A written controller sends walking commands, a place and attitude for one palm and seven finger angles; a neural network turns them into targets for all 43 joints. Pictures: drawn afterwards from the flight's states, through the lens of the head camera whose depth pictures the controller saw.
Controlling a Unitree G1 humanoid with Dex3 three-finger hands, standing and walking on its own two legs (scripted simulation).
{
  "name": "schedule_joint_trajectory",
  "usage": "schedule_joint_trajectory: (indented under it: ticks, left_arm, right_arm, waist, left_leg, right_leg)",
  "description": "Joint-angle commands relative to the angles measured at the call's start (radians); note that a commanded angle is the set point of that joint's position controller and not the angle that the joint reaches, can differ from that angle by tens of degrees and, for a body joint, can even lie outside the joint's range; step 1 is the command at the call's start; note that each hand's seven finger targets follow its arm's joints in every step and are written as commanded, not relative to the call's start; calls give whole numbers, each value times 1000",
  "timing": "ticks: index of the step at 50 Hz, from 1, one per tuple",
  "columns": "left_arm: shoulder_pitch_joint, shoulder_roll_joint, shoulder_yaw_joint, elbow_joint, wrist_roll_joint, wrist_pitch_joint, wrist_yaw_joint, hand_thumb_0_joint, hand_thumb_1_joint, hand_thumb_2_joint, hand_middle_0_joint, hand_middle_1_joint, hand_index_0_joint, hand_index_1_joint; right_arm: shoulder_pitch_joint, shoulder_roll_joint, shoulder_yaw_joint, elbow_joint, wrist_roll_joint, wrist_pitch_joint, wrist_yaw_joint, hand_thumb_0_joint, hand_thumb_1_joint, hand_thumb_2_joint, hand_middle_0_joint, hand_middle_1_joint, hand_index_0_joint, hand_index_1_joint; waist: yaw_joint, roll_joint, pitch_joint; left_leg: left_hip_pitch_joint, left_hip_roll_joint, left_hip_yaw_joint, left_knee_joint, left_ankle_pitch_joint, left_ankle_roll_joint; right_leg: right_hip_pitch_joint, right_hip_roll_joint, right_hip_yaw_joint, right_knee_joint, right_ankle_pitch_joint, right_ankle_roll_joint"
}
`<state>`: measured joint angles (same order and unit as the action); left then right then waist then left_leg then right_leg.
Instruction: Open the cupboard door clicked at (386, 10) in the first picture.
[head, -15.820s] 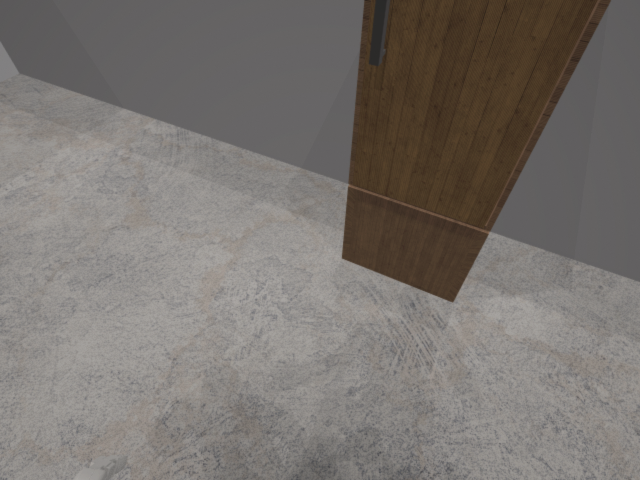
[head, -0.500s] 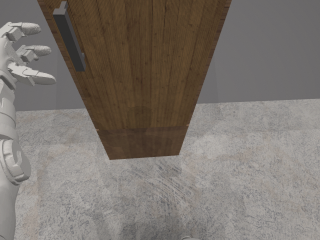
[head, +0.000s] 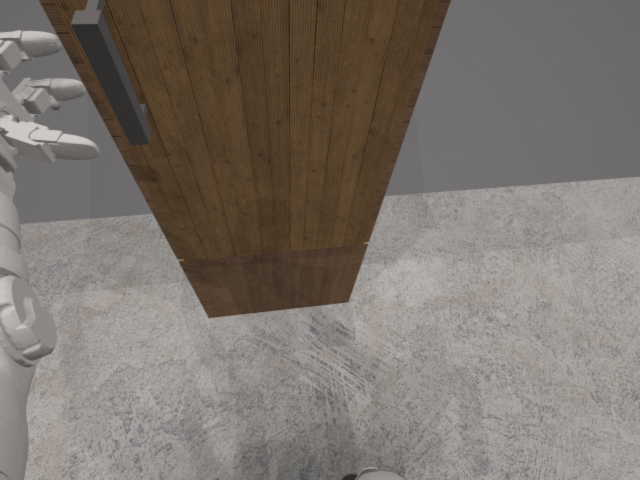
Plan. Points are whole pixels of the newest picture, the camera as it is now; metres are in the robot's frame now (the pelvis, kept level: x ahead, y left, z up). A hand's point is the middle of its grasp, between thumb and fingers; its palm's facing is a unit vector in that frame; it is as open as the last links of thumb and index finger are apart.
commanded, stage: move the hooked fingers beside the handle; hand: left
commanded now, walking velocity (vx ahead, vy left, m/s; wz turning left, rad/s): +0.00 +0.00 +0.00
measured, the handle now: (119, 75) +0.56 +0.18 +0.16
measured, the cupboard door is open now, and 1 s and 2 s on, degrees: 0 0 0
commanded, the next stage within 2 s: slide the fingers in behind the handle in 0.90 s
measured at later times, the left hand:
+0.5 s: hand (45, 120) +0.48 +0.24 +0.17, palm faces +0.03 -1.00 +0.02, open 14.0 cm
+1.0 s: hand (51, 107) +0.50 +0.23 +0.17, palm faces +0.02 -1.00 +0.02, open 14.0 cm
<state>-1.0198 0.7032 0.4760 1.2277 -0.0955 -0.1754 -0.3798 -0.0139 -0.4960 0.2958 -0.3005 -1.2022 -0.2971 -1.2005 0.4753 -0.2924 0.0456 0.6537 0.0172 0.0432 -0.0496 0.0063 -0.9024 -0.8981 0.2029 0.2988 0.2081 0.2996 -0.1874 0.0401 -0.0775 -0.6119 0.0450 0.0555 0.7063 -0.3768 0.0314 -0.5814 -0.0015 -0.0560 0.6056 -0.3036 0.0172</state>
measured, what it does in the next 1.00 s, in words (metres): stands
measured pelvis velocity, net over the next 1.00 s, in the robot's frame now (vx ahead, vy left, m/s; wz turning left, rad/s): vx -0.01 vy -0.01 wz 0.00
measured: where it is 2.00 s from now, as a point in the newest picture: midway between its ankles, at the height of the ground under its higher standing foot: outside the picture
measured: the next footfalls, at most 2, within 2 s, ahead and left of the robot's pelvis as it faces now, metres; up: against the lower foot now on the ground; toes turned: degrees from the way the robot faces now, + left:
none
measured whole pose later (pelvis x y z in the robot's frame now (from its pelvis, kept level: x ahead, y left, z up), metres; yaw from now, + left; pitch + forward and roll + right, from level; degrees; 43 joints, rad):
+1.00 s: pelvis -0.01 -0.01 +0.00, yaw +0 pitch +15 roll -2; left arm -1.02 0.72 0.47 1.25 -0.11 -0.18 -0.41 -0.01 -0.50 0.30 -0.30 -1.20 -0.30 -1.20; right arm 0.49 -0.32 0.04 0.67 0.03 0.05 -0.06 0.01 -0.90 -0.90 0.20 0.30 0.21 0.30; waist -0.19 0.04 -0.07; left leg -0.60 0.05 0.05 0.70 -0.36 0.02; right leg -0.57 0.00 -0.06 0.60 -0.29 0.01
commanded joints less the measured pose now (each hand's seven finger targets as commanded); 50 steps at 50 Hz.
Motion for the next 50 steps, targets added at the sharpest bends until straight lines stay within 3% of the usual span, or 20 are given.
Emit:
schedule_joint_trajectory:
  ticks: [1, 4, 5, 9, 12, 13, 15, 16, 19, 22, 24, 27, 29, 33, 38, 41, 44, 46, 48, 50]
  left_arm:
    - [-412, 282, 10, -237, -30, -53, -17, 0, -500, 300, -300, -1200, -300, -1200]
    - [-384, 332, 59, -284, -38, -55, -19, 0, -500, 300, -300, -1200, -300, -1200]
    - [-380, 315, 52, -308, -42, -56, -22, 0, -500, 300, -300, -1200, -300, -1200]
    - [-326, 229, 2, -331, -67, -39, -33, 0, -500, 300, -300, -1200, -300, -1200]
    - [-361, 223, -10, -292, -68, -20, -32, 0, -500, 300, -300, -1200, -300, -1200]
    - [-386, 209, -22, -308, -70, -22, -29, 0, -500, 300, -300, -1200, -300, -1200]
    - [-405, 249, 10, -366, -64, -41, -19, 0, -500, 300, -300, -1200, -300, -1200]
    - [-396, 224, -10, -371, -63, -44, -16, 0, -500, 300, -300, -1200, -300, -1200]
    - [-416, 200, -27, -335, -71, -51, -10, 0, -500, 300, -300, -1200, -300, -1200]
    - [-424, 177, -53, -263, -59, -36, -3, 0, -500, 300, -300, -1200, -300, -1200]
    - [-465, 217, -35, -226, -51, -40, 8, 0, -500, 300, -300, -1200, -300, -1200]
    - [-491, 267, -12, -247, -32, -66, 13, 0, -500, 300, -300, -1200, -300, -1200]
    - [-504, 209, -57, -235, -39, -77, 7, 0, -500, 300, -300, -1200, -300, -1200]
    - [-505, 237, -39, -170, -37, -66, 0, 0, -500, 300, -300, -1200, -300, -1200]
    - [-492, 338, 14, -128, -13, -58, -1, 0, -500, 300, -300, -1200, -300, -1200]
    - [-500, 370, 35, -192, -11, -85, -11, 0, -500, 300, -300, -1200, -300, -1200]
    - [-459, 296, -4, -210, -28, -86, -27, 0, -500, 300, -300, -1200, -300, -1200]
    - [-443, 303, 15, -207, -40, -72, -31, 0, -500, 300, -300, -1200, -300, -1200]
    - [-408, 315, 27, -167, -42, -50, -33, 0, -500, 300, -300, -1200, -300, -1200]
    - [-437, 329, 28, -210, -34, -52, -26, 0, -500, 300, -300, -1200, -300, -1200]
  right_arm:
    - [123, -192, -79, -68, 2, -11, -18, 0, -900, -900, 200, 300, 200, 300]
    - [130, -197, -83, -74, -1, -6, -17, 0, -900, -900, 200, 300, 200, 300]
    - [121, -192, -84, -78, 1, -5, -14, 0, -900, -900, 200, 300, 200, 300]
    - [99, -187, -88, -84, 6, -1, -10, 0, -900, -900, 200, 300, 200, 300]
    - [84, -186, -86, -72, 11, -2, -14, 0, -900, -900, 200, 300, 200, 300]
    - [81, -186, -85, -76, 8, -5, -14, 0, -900, -900, 200, 300, 200, 300]
    - [76, -184, -86, -78, 7, -9, -16, 0, -900, -900, 200, 300, 200, 300]
    - [67, -179, -83, -81, 9, -11, -14, 0, -900, -900, 200, 300, 200, 300]
    - [61, -180, -82, -70, 10, -15, -19, 0, -900, -900, 200, 300, 200, 300]
    - [46, -180, -75, -69, 13, -20, -21, 0, -900, -900, 200, 300, 200, 300]
    - [54, -189, -71, -64, 11, -25, -29, 0, -900, -900, 200, 300, 200, 300]
    - [55, -186, -68, -70, 9, -35, -30, 0, -900, -900, 200, 300, 200, 300]
    - [60, -181, -66, -68, 9, -38, -30, 0, -900, -900, 200, 300, 200, 300]
    - [72, -189, -64, -59, 10, -42, -33, 0, -900, -900, 200, 300, 200, 300]
    - [99, -200, -63, -62, 9, -39, -37, 0, -900, -900, 200, 300, 200, 300]
    - [111, -197, -66, -68, 6, -36, -36, 0, -900, -900, 200, 300, 200, 300]
    - [116, -192, -71, -70, 6, -28, -31, 0, -900, -900, 200, 300, 200, 300]
    - [120, -198, -76, -64, 7, -26, -30, 0, -900, -900, 200, 300, 200, 300]
    - [119, -203, -75, -64, 8, -22, -30, 0, -900, -900, 200, 300, 200, 300]
    - [119, -201, -75, -66, 7, -20, -31, 0, -900, -900, 200, 300, 200, 300]
  waist:
    - [28, 119, -421]
    - [49, 123, -463]
    - [47, 132, -480]
    - [44, 117, -437]
    - [29, 83, -365]
    - [25, 86, -376]
    - [43, 143, -449]
    - [42, 153, -449]
    - [24, 85, -401]
    - [19, 85, -345]
    - [6, 39, -323]
    - [19, 92, -403]
    - [-1, 73, -387]
    - [-1, 73, -383]
    - [6, 35, -365]
    - [21, 103, -440]
    - [17, 114, -431]
    - [24, 112, -426]
    - [26, 69, -369]
    - [27, 89, -383]
  left_leg:
    - [351, -7, -96, -32, 583, -6]
    - [377, -6, -101, -24, 658, -6]
    - [398, -5, -98, -21, 684, -8]
    - [406, -4, -94, -22, 688, -4]
    - [360, -8, -91, -34, 580, 0]
    - [359, -12, -90, -37, 563, 2]
    - [404, -13, -94, -25, 632, -3]
    - [416, -13, -96, -24, 633, -6]
    - [386, -13, -96, -27, 588, 1]
    - [338, -19, -93, -40, 489, 0]
    - [295, -23, -97, -46, 426, 7]
    - [317, -26, -99, -39, 440, 2]
    - [325, -23, -103, -37, 442, 4]
    - [302, -23, -103, -44, 396, 3]
    - [220, -26, -93, -48, 342, 11]
    - [267, -26, -92, -44, 397, 6]
    - [318, -20, -94, -44, 450, 3]
    - [330, -16, -96, -51, 436, 1]
    - [274, -18, -89, -59, 392, 6]
    - [282, -20, -88, -61, 414, 8]
  right_leg:
    - [135, 48, 5, -19, 418, -23]
    - [168, 49, 5, -9, 461, -30]
    - [168, 48, 8, -10, 482, -25]
    - [159, 50, 3, -18, 479, -27]
    - [139, 47, 2, -28, 432, -24]
    - [147, 45, 4, -28, 435, -23]
    - [170, 41, 11, -17, 468, -27]
    - [160, 42, 10, -16, 459, -29]
    - [156, 42, 7, -21, 445, -27]
    - [134, 37, 7, -27, 390, -27]
    - [142, 33, 10, -28, 363, -27]
    - [163, 30, 21, -19, 377, -28]
    - [142, 34, 14, -19, 366, -27]
    - [135, 34, 19, -27, 336, -25]
    - [168, 32, 29, -31, 325, -20]
    - [189, 33, 30, -23, 361, -24]
    - [156, 42, 15, -26, 362, -27]
    - [142, 45, 14, -37, 340, -25]
    - [150, 43, 14, -44, 326, -24]
    - [160, 42, 15, -41, 345, -24]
